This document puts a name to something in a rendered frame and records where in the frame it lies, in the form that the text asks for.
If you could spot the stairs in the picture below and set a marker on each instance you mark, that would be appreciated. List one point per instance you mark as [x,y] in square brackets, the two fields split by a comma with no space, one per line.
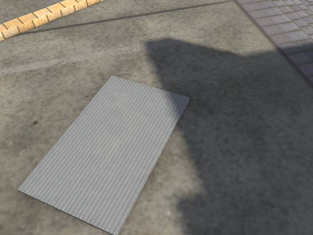
[298,12]

